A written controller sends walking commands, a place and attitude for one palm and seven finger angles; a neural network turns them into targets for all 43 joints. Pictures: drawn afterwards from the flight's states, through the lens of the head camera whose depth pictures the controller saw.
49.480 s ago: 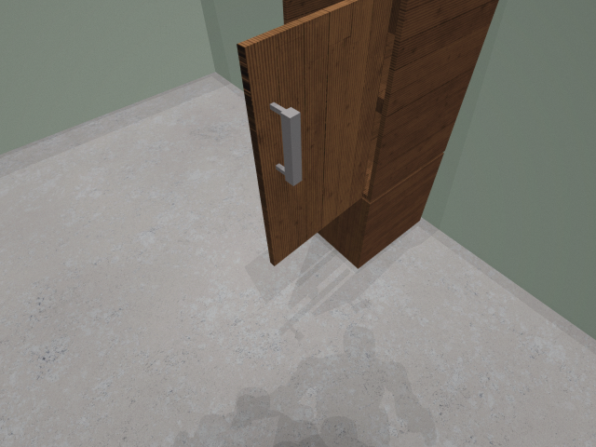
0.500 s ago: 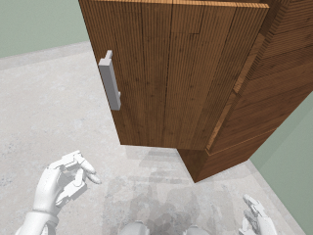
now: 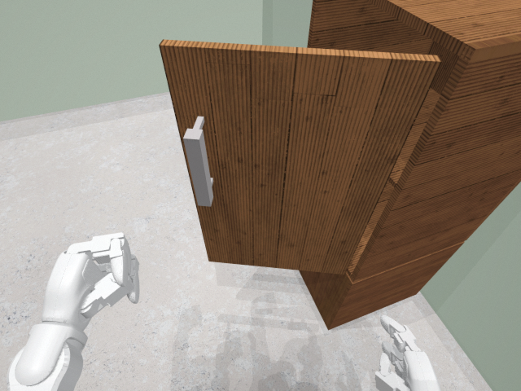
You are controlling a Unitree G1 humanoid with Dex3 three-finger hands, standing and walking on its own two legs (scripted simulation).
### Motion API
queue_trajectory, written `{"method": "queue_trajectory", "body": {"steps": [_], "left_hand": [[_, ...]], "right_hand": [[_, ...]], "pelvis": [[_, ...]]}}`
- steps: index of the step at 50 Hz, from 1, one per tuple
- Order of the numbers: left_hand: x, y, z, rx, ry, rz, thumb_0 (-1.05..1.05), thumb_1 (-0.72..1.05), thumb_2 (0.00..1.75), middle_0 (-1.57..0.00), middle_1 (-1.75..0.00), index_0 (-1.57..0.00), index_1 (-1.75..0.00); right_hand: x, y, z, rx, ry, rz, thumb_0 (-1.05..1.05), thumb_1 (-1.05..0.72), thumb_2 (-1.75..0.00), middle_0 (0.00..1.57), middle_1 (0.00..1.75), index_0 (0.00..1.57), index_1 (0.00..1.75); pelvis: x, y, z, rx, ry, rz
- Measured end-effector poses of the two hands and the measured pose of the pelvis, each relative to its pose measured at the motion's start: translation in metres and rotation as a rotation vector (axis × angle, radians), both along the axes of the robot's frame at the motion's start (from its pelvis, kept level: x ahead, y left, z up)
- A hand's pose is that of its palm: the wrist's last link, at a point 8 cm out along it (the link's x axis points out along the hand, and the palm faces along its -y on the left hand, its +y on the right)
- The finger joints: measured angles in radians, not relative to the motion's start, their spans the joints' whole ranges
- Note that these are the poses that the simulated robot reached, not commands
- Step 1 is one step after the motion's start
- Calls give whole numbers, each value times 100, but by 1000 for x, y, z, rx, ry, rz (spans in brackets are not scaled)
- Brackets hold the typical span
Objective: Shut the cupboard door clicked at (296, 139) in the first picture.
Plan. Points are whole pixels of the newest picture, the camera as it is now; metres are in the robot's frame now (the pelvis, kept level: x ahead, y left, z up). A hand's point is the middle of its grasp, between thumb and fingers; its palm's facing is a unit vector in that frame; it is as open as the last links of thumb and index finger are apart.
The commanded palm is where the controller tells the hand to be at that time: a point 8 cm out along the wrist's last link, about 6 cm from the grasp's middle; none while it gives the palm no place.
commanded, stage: raise the hand and make a fist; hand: left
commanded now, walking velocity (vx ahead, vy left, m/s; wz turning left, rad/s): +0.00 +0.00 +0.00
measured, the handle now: (202, 163) +0.46 +0.15 +0.10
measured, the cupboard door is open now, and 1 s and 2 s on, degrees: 64 64 64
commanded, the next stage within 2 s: bring the fist close to the handle in 0.38 s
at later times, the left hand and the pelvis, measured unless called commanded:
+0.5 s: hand (168, 296) +0.22 +0.15 +0.09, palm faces -0.02 -1.00 -0.04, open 3.1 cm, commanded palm +0.20 +0.21 +0.10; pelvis -0.01 -0.03 +0.00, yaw +0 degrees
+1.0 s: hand (173, 244) +0.28 +0.15 +0.10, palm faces +0.03 -1.00 -0.02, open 3.1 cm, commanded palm +0.26 +0.20 +0.10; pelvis +0.00 -0.03 +0.01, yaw -1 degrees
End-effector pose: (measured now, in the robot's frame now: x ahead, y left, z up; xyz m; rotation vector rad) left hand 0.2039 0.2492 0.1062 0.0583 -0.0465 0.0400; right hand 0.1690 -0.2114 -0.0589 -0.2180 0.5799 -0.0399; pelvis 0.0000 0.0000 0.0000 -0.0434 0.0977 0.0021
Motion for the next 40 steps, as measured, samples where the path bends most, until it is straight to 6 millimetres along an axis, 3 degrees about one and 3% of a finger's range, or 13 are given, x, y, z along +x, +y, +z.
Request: {"method": "queue_trajectory", "body": {"steps": [3, 9, 12, 19, 27, 34, 40], "left_hand": [[3, -4, 8, -3, -22, -7, 2, 90, 90, -130, -149, -130, -150], [3, -25, -17, -36, 130, -64, 2, 90, 90, -130, -149, -130, -150], [-1, -30, -18, -32, 131, -48, 2, 90, 90, -130, -149, -130, -150], [-6, -32, 3, -6, -21, 11, 2, 90, 90, -130, -149, -130, -150], [-6, -50, -16, -17, 113, -56, 2, 90, 90, -130, -149, -130, -150], [14, -33, 2, -2, -20, 23, 2, 89, 90, -131, -149, -130, -150], [36, -49, -7, -32, 46, -81, 2, 90, 90, -130, -150, -130, -150]], "right_hand": [[-7, -8, -3, 1, 14, -12, 1, -90, -90, 20, 30, 21, 30], [-18, -28, -3, -6, 19, -57, 1, -90, -90, 20, 30, 21, 30], [-21, -38, 0, -18, 11, -67, 1, -90, -90, 20, 30, 20, 30], [-17, -50, -1, -25, -3, -42, 1, -90, -90, 20, 30, 20, 30], [-11, -55, -1, -9, -22, -56, 1, -90, -90, 20, 30, 20, 30], [-8, -54, -5, -17, 0, -43, 1, -90, -90, 20, 30, 20, 30], [-9, -52, -7, -10, 12, -59, 1, -90, -90, 20, 30, 20, 30]], "pelvis": [[-1, -3, 2, 3, -9, 3], [-4, -11, 5, 17, -13, -8], [-5, -17, 5, 24, -16, -13], [-7, -29, 3, 25, -20, -2], [-6, -35, 4, 32, -14, -8], [-4, -37, 3, 29, -10, 0], [-1, -31, 5, 30, -2, -4]]}}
